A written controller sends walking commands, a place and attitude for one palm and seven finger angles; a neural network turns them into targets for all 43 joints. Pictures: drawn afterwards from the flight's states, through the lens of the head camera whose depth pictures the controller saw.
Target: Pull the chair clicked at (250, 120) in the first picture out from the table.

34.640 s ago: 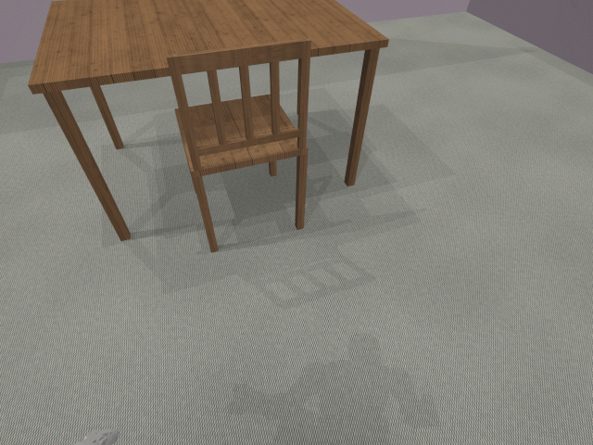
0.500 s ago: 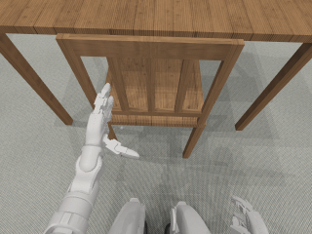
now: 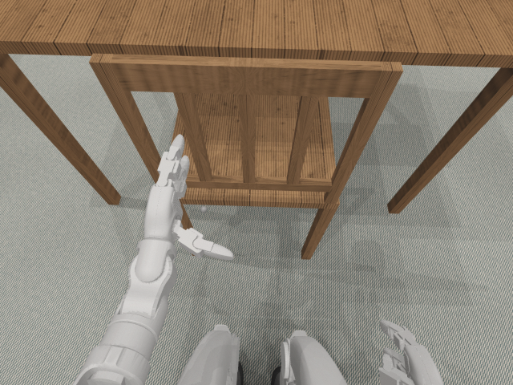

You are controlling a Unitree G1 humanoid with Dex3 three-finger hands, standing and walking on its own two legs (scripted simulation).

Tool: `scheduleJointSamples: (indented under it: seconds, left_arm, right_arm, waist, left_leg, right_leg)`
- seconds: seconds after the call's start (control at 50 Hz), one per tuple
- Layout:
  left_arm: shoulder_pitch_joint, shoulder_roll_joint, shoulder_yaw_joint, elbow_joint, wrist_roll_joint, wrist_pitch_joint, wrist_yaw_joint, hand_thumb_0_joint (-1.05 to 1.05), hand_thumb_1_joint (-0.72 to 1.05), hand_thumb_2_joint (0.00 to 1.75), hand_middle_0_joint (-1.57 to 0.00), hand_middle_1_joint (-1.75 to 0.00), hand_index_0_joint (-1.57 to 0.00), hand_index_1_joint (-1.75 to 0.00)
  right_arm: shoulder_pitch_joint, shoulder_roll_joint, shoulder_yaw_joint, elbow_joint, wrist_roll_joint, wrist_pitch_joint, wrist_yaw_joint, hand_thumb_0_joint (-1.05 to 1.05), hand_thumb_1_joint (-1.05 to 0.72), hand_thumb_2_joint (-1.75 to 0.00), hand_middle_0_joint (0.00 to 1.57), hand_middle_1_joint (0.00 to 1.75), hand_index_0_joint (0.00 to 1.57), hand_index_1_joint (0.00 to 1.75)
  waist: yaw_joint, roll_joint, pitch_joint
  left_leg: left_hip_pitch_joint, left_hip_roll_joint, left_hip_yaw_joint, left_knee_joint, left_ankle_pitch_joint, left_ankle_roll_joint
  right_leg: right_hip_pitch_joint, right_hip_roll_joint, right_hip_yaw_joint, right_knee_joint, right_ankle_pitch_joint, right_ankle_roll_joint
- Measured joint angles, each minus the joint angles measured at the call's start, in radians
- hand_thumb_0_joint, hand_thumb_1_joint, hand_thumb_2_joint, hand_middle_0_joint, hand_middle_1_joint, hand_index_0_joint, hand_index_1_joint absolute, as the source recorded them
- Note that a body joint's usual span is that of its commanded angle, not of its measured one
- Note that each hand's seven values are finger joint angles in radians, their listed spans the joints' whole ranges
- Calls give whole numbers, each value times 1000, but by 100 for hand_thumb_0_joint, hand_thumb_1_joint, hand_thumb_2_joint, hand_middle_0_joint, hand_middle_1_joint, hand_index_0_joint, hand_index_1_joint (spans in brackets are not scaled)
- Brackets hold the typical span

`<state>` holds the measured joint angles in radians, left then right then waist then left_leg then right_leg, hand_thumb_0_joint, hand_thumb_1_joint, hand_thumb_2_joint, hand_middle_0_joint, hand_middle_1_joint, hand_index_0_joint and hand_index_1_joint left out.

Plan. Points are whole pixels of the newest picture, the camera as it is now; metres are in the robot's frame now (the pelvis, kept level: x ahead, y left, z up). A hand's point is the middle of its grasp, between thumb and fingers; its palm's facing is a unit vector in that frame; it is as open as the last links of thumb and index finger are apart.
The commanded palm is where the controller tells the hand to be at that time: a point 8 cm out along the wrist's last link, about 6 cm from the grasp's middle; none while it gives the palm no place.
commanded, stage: aim the fingers beside a spindle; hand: left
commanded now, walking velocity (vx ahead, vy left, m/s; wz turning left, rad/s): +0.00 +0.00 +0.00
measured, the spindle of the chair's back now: (248, 143) +0.52 +0.03 +0.00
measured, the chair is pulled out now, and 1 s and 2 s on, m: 0.00 0.00 0.00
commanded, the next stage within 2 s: none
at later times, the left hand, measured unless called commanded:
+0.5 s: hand (197, 213) +0.37 +0.10 +0.02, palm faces -0.03 -1.00 -0.04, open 16.9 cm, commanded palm +0.35 +0.15 +0.02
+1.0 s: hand (190, 213) +0.37 +0.11 +0.02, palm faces -0.05 -1.00 -0.03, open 16.9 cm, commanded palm +0.34 +0.15 +0.02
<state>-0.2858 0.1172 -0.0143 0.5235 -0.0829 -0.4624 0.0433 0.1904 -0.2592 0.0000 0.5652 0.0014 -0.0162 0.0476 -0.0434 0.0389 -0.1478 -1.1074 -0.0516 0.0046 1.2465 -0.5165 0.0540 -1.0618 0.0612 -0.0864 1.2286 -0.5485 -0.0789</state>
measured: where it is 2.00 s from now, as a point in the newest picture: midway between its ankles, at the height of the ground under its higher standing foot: outside the picture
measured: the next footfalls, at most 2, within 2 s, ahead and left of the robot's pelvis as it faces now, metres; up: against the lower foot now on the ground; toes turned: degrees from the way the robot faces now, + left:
none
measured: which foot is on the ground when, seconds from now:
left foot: down 0.00-1.00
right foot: down 0.00-1.00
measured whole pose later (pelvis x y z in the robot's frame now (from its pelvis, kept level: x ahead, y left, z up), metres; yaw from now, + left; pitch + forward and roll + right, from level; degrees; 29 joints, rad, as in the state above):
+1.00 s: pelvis +0.00 +0.01 +0.00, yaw +0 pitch +22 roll -2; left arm -0.26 0.13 -0.01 0.52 -0.10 -0.44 0.02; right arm 0.21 -0.26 0.01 0.56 0.01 0.00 0.06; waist -0.03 0.04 -0.16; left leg -1.11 -0.05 0.01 1.25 -0.52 0.07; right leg -1.06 0.06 -0.08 1.22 -0.55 -0.07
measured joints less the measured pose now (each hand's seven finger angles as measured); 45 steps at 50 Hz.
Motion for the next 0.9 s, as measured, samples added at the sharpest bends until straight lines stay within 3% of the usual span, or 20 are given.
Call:
scheduleJointSamples:
  seconds: [0.16, 0.36, 0.48, 0.58, 0.74, 0.82, 0.9]
  left_arm:
    - [-7, 9, 20, 8, -7, 15, 0, -2, -50, 30, -6, -8, -7, -8]
    - [30, -8, -20, -14, -3, 7, -5, -2, -50, 30, -6, -8, -6, -8]
    - [30, 2, 12, -15, 1, 5, 4, -2, -50, 30, -7, -8, -7, -8]
    - [27, 22, 19, -37, -13, -7, 1, -2, -50, 30, -6, -8, -7, -8]
    - [2, 1, -5, 23, -18, 25, -30, -2, -50, 30, -6, -8, -6, -8]
    - [27, 0, 10, -29, -11, 9, -6, -2, -50, 30, -6, -8, -7, -8]
    - [28, 15, 23, -48, -7, -12, 7, -2, -50, 30, -7, -8, -7, -8]
  right_arm:
    - [0, 4, 0, -11, -1, 12, 5, 1, -90, -89, 20, 30, 20, 30]
    - [13, 5, 4, -2, 4, 17, 8, 1, -90, -89, 20, 30, 20, 30]
    - [1, 8, 3, -11, -2, 14, 3, 1, -90, -89, 20, 30, 20, 30]
    - [3, 3, 0, -8, 0, 12, 4, 1, -90, -89, 20, 30, 20, 30]
    - [3, 2, 6, -5, 6, 11, 0, 1, -90, -89, 20, 30, 20, 30]
    - [4, 5, 2, -12, -3, 5, 1, 1, -90, -89, 20, 30, 20, 30]
    - [10, 6, 2, -6, -4, 9, 7, 1, -90, -89, 20, 30, 20, 30]
  waist:
    - [0, 1, 2]
    - [9, 2, -6]
    - [-2, -3, 0]
    - [6, 3, 2]
    - [1, 1, -3]
    - [-6, 2, 2]
    - [3, 2, -4]
  left_leg:
    - [-8, 2, 6, 4, -2, 1]
    - [9, -2, 2, -8, 1, 3]
    - [-2, 3, 5, 7, -3, 3]
    - [0, 2, 2, 8, -3, 4]
    - [-12, -1, -2, 9, 1, 8]
    - [-10, 2, 3, 13, -3, 10]
    - [-1, 2, 8, 8, -5, 12]
  right_leg:
    - [-10, 1, 5, 6, -1, 2]
    - [8, -1, 3, -8, 1, 3]
    - [-3, 3, 4, 6, 0, 3]
    - [1, 2, 2, 4, 1, 4]
    - [-7, -1, -2, 1, 4, 7]
    - [-7, 2, 2, 4, 2, 9]
    - [0, 2, 7, 2, 1, 12]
